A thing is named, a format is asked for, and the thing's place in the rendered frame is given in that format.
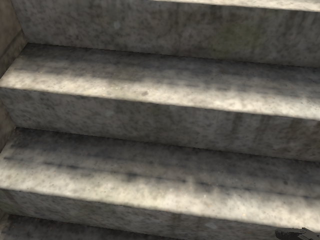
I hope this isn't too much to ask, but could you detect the right robot hand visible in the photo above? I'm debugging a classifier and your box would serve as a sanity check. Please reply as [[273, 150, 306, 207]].
[[275, 227, 320, 240]]

